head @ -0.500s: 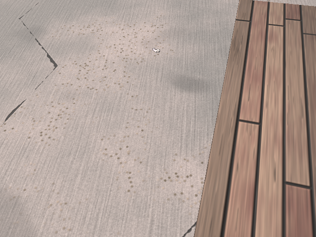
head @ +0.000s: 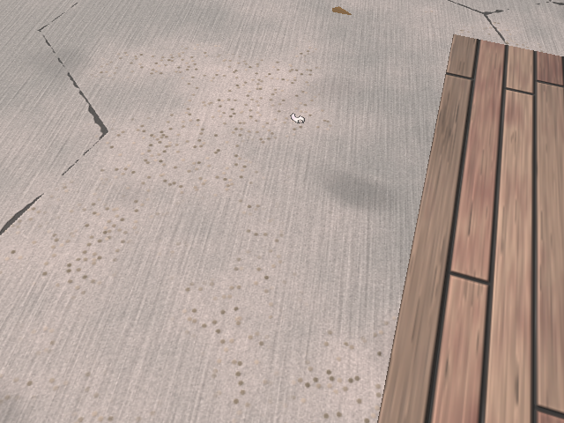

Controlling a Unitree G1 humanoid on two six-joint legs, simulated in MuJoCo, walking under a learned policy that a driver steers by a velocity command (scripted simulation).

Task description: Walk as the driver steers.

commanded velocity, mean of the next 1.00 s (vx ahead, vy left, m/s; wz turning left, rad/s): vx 0.24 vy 0.00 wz -0.49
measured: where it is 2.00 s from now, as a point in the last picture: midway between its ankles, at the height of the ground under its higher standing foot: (302, 379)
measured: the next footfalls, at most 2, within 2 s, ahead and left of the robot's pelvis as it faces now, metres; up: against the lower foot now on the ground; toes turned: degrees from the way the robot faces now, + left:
right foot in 0.18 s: +0.26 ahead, -0.07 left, +0.00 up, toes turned -9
left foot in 0.70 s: +0.50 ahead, +0.01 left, +0.00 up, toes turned -28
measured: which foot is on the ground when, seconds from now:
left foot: down 0.00-0.20, up 0.22-0.68, down 0.70-1.00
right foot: up 0.00-0.16, down 0.18-0.70, up 0.72-1.00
